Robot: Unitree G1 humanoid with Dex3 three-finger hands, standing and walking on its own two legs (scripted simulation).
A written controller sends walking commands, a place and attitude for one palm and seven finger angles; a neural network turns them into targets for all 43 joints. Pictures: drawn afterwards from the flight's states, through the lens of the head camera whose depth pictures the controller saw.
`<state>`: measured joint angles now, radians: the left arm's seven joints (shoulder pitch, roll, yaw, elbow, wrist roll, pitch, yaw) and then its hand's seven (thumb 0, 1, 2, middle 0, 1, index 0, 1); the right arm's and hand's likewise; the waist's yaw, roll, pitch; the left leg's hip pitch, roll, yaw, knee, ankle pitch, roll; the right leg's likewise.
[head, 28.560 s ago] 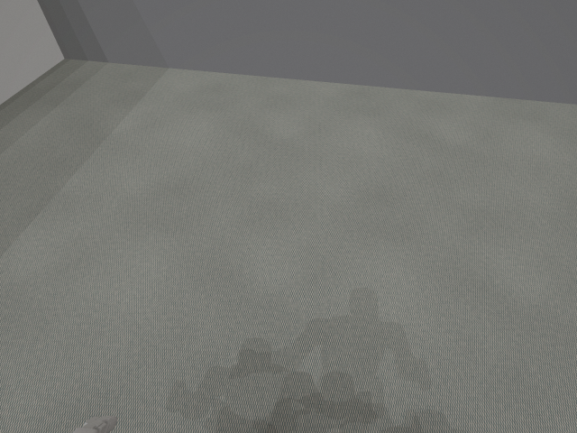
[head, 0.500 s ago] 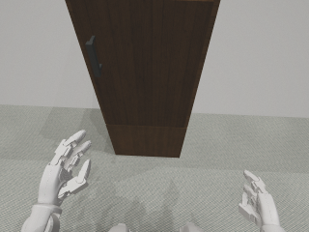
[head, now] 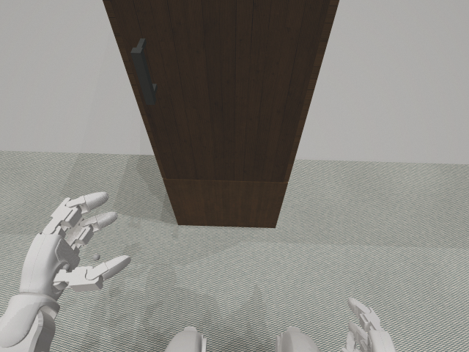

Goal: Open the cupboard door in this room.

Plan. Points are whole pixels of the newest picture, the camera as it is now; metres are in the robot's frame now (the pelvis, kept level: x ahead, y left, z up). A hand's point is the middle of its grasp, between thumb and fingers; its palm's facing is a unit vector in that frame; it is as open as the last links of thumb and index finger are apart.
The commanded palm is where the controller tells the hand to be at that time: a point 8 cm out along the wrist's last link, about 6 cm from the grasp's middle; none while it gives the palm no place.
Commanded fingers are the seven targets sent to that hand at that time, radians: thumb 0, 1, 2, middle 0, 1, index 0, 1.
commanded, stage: raise the hand with hooked fingers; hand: left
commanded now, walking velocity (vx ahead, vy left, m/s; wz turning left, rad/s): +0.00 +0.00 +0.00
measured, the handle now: (146, 72) +0.63 +0.22 +0.11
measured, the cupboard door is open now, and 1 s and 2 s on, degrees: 0 0 0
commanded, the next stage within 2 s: move the hooked fingers beside the handle in 1.28 s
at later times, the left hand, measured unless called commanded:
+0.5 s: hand (67, 221) +0.28 +0.26 +0.10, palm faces +0.03 -1.00 -0.04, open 13.7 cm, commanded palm +0.26 +0.31 +0.11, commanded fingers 0.00 -0.50 0.30 -0.30 -1.20 -0.30 -1.20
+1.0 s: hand (66, 186) +0.32 +0.26 +0.13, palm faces +0.02 -1.00 -0.02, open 14.0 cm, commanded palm +0.29 +0.31 +0.13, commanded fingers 0.00 -0.50 0.30 -0.30 -1.20 -0.30 -1.20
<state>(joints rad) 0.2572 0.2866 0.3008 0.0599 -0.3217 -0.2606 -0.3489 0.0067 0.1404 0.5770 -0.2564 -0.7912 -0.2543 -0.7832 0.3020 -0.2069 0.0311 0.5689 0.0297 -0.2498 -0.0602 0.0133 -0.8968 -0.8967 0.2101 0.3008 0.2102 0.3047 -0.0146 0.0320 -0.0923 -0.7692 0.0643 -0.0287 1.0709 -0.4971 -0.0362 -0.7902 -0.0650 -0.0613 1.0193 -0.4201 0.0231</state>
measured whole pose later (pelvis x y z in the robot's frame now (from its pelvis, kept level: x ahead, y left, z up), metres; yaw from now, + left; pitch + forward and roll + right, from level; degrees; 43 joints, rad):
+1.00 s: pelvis +0.03 +0.00 +0.04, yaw -1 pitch +7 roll -1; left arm -0.08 0.41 0.46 0.42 -0.36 -0.20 -0.52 -0.01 -0.50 0.30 -0.30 -1.20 -0.30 -1.20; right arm 0.30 -0.29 0.03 0.56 0.04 -0.19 -0.09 0.01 -0.90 -0.90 0.21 0.30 0.21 0.30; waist 0.00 0.03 -0.06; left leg -0.51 0.07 0.00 0.80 -0.42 -0.04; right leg -0.55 -0.05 -0.05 0.78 -0.35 0.02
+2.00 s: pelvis +0.01 +0.00 +0.03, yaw -2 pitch +11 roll -1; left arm -0.51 0.53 0.51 0.87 -0.26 -0.29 -0.52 -0.01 -0.50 0.30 -0.30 -1.20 -0.30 -1.20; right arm 0.36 -0.29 0.03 0.60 0.03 -0.10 -0.08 0.01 -0.90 -0.90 0.21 0.30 0.21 0.30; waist -0.06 0.00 -0.06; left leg -0.65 0.07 0.01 0.88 -0.42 -0.03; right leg -0.69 -0.04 -0.03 0.83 -0.34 0.03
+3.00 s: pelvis +0.01 +0.02 +0.00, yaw -3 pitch +23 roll -4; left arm -1.13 0.93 0.56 1.35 -0.03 -0.26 -0.52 -0.01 -0.50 0.30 -0.30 -1.20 -0.30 -1.20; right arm 0.42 -0.30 0.09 0.57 0.00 0.08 -0.05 0.00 -0.90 -0.90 0.21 0.30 0.21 0.30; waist -0.24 0.01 -0.05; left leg -0.97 0.10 -0.02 1.03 -0.46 -0.01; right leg -0.97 -0.02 -0.05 0.89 -0.33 0.04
